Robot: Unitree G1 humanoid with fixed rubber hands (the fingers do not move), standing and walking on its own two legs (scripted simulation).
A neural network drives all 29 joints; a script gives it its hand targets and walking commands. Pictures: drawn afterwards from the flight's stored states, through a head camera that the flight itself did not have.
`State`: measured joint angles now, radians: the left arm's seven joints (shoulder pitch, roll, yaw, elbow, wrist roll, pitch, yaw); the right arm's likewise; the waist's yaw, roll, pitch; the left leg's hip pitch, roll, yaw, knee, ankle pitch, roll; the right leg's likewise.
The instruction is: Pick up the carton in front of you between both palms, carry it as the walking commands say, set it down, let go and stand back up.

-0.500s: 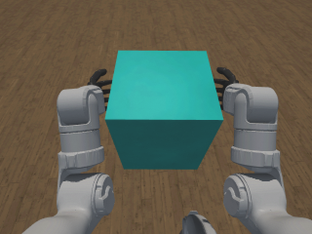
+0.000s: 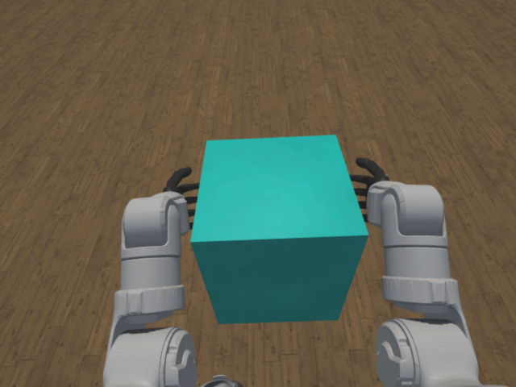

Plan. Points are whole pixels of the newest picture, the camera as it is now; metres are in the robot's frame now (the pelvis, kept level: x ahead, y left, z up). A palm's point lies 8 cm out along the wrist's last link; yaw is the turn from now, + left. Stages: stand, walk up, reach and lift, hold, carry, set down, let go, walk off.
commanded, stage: carry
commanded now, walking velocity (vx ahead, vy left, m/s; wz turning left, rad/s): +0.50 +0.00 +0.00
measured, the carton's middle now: (274, 233) +0.36 +0.00 +0.03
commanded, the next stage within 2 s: none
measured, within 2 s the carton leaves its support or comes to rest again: neither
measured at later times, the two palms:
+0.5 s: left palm (199, 119) +0.60 +0.14 +0.09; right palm (349, 115) +0.59 -0.16 +0.09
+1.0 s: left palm (209, 53) +0.89 +0.15 +0.09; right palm (323, 45) +0.89 -0.15 +0.09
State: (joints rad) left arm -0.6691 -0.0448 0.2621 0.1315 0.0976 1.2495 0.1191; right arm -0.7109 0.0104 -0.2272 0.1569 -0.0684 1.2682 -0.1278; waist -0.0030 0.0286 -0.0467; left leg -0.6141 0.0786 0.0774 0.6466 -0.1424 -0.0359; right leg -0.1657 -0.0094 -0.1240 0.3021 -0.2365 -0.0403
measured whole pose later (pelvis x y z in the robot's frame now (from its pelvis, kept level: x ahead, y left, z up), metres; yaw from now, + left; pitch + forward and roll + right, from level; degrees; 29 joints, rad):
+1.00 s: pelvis +0.63 +0.00 -0.01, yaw +0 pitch +4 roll +0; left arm -0.16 -0.13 0.10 -0.30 0.12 1.23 0.09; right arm -0.15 0.13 -0.11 -0.34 -0.13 1.24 -0.09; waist 0.02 0.00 -0.18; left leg -0.51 0.09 0.18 0.47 -0.06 0.00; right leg 0.04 -0.04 -0.20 0.26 -0.36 0.02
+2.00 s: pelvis +1.05 -0.01 -0.01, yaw +1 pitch +4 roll +0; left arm -0.16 -0.13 0.11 -0.25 0.14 1.20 0.09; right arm -0.17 0.13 -0.11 -0.26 -0.13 1.20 -0.08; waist 0.00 0.00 -0.15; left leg -0.16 0.06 0.13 0.53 -0.39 -0.03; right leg -0.34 -0.06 -0.19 0.57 -0.27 -0.02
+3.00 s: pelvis +0.98 +0.00 -0.02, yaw +1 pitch +2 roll +0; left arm -0.22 -0.14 0.18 0.19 0.25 0.73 0.03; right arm -0.22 0.14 -0.17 0.18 -0.25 0.74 -0.02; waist 0.00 0.00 -0.10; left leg -0.21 0.05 0.16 0.53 -0.35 0.01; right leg -0.36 -0.08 -0.17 0.51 -0.17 -0.02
